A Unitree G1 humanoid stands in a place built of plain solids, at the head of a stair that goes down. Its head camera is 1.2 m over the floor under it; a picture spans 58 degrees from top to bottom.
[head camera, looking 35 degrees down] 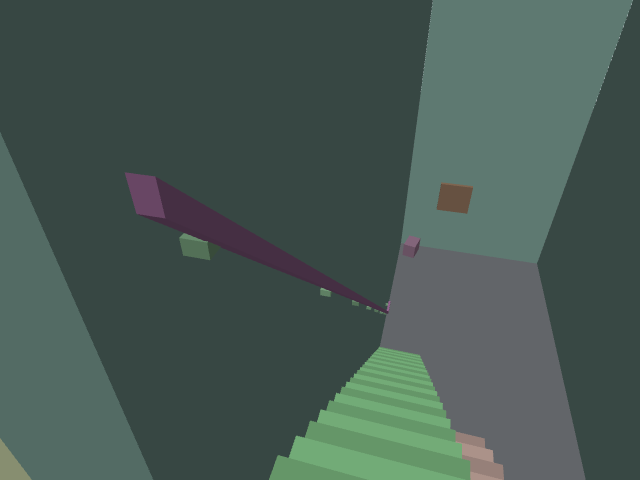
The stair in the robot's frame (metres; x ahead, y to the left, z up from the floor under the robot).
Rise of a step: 0.21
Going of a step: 0.21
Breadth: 0.79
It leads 15 degrees to the right of straight ahead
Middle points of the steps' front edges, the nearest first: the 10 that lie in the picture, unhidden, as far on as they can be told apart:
0.97 -0.27 -0.61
1.18 -0.33 -0.82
1.38 -0.38 -1.03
1.58 -0.44 -1.24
1.79 -0.49 -1.44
1.99 -0.55 -1.65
2.19 -0.60 -1.85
2.39 -0.66 -2.06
2.60 -0.71 -2.27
2.80 -0.77 -2.47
